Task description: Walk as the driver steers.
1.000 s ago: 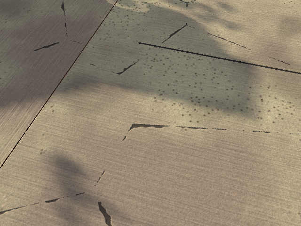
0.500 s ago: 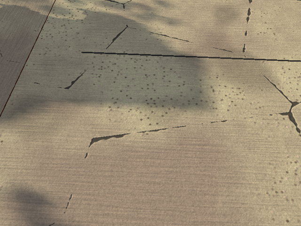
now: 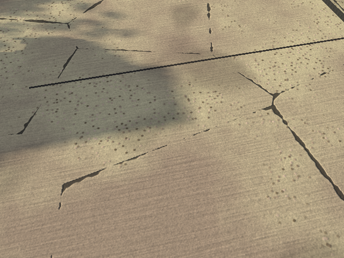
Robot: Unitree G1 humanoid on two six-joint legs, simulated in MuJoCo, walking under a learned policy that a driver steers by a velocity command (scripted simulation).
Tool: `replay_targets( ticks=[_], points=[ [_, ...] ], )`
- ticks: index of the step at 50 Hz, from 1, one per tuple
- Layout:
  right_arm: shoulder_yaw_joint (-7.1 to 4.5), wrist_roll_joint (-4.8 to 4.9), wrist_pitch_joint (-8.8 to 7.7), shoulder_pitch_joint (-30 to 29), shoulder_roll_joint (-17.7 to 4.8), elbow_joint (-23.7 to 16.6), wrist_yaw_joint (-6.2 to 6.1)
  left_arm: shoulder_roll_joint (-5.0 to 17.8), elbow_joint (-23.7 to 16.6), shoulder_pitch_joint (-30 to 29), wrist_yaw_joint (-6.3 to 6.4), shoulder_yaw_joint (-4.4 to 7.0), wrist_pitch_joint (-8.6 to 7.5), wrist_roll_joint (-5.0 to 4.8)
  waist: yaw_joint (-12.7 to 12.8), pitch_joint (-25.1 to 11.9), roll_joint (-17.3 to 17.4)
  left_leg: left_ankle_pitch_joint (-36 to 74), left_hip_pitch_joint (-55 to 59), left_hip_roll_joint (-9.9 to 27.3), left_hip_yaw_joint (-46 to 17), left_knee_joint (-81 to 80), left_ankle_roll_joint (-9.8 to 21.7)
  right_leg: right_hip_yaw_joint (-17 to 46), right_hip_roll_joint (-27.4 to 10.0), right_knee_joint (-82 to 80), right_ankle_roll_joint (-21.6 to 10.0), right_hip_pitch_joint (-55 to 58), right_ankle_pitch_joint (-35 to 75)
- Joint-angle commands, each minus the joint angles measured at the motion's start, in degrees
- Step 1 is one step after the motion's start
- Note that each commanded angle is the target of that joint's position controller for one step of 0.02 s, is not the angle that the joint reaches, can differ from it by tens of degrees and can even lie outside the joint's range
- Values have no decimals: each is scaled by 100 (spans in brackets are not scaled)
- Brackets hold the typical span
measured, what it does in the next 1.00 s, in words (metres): steps on the spot: left foot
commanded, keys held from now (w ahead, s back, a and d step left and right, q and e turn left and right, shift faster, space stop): no key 1.00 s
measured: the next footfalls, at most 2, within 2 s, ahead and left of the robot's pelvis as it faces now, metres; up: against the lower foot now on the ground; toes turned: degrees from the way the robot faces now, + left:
left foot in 0.22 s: +0.03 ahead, +0.13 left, +0.00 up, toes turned -1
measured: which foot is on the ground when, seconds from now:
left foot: up 0.00-0.20, down 0.22-1.00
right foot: down 0.00-1.00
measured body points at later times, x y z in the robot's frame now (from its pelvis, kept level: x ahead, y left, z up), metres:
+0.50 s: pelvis -0.01 +0.02 +0.01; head -0.01 +0.02 +0.46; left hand +0.04 +0.28 -0.14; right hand +0.02 -0.24 -0.14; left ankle -0.01 +0.13 -0.74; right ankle -0.02 -0.10 -0.74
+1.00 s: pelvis -0.01 +0.03 +0.01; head -0.01 +0.04 +0.46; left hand -0.02 +0.26 -0.16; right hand -0.01 -0.20 -0.15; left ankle -0.01 +0.13 -0.74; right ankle -0.02 -0.10 -0.74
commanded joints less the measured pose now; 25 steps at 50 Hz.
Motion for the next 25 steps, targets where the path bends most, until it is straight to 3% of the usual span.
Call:
replay_targets(
  ticks=[1,2,3,5,7,9,11,12,14,18,25],
  points=[
    [-94,42,56,-132,-477,-312,-43,659,-208,-66,84,51,-209,9,161,-274,-1072,-606,-475,26,-387,607,-27,1528,-1890,-949,-1019,351,2771],
    [-107,47,57,-53,-493,-205,-26,621,-174,-186,111,18,-200,40,74,-201,-1022,-373,-396,19,-389,559,-74,1281,-1621,-955,-856,296,2690],
    [-130,6,66,2,-526,-139,-8,703,-123,-164,149,26,-217,7,68,-198,-1110,-147,-335,-15,-346,537,-109,1135,-1502,-888,-786,315,2966],
    [-84,-12,49,196,-380,52,1,688,0,-99,155,5,-232,-22,60,-399,-1024,-21,-82,-77,-281,402,-185,899,-1362,-726,-746,394,3291],
    [-48,23,43,166,-287,159,-28,666,120,-92,153,-11,-230,-24,95,-372,-978,186,133,-87,-230,-52,-218,886,-1316,-661,-717,286,2914],
    [-8,9,16,230,-226,298,-62,709,221,-177,153,4,-208,-48,-12,-291,-853,1260,641,-54,-200,-1072,-207,880,-1185,-590,-516,-13,2084],
    [-18,-83,-83,206,-481,366,-72,657,336,10,132,6,-215,-39,113,-276,-575,2204,1176,432,-734,-1431,-166,924,-937,-658,-187,-439,701],
    [-82,2,-95,53,-722,479,-46,584,432,233,98,27,-189,-65,364,10,-48,2108,645,420,-780,-1225,-49,734,-639,-900,-122,-303,318],
    [-13,1,-148,62,-383,612,4,610,639,146,120,38,-169,-50,172,122,5,1749,327,372,-770,-1441,-24,662,-647,-722,-87,73,515],
    [4,10,-206,57,-369,829,-58,589,885,195,119,50,-213,-56,184,-146,27,1932,580,363,-781,-1539,31,626,-700,-650,-81,202,891],
    [42,12,-189,77,-297,1143,-86,513,1324,391,153,3,-198,-54,163,-40,-135,1606,604,359,-813,-1630,117,571,-684,-754,21,54,723]
  ],
)
Keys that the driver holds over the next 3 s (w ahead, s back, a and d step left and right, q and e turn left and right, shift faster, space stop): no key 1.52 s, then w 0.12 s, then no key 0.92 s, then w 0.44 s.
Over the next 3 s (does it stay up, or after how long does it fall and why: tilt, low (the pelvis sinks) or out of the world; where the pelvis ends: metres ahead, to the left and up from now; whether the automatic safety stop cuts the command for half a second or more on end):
stays up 0.11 0.06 0.00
